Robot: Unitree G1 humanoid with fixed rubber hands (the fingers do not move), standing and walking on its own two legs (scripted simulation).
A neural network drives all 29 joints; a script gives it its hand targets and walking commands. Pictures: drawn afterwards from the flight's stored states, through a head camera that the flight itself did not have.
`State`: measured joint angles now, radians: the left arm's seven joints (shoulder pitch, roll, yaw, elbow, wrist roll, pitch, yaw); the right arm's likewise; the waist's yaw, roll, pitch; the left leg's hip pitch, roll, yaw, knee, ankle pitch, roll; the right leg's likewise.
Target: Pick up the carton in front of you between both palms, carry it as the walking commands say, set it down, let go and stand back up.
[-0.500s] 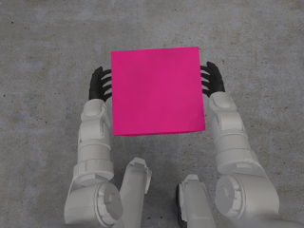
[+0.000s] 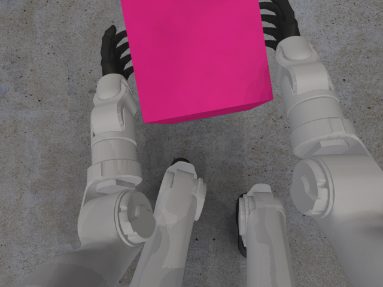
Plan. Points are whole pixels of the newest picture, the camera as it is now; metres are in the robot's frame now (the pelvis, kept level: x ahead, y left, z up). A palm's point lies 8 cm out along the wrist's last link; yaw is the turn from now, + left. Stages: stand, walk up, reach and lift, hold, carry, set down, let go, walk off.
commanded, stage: set down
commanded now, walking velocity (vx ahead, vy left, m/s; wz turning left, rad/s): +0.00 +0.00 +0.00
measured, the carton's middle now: (200, 67) +0.51 +0.12 -0.21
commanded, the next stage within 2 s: none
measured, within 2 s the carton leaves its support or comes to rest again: rests again in 1.02 s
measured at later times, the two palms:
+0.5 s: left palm (131, 80) +0.46 +0.27 -0.23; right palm (263, 50) +0.58 +0.00 -0.24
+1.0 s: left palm (133, 84) +0.45 +0.27 -0.25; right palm (262, 59) +0.57 -0.01 -0.27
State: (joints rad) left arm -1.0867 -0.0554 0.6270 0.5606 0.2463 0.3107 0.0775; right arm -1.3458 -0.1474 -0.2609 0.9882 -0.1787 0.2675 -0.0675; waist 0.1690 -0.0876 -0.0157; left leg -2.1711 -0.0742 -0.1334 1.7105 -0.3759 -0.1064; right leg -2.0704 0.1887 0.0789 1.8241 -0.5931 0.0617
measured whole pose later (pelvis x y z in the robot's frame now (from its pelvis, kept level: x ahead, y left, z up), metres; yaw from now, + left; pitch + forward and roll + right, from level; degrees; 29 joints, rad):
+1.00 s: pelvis +0.00 -0.02 -0.08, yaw +2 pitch +45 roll +5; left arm -1.30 0.09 0.67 0.87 0.15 0.20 0.02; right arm -1.61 -0.29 0.04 1.23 -0.04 0.20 -0.09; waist 0.24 -0.06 0.27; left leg -2.30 0.00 -0.06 1.97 -0.45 -0.12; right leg -2.25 0.19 0.07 2.13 -0.65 0.02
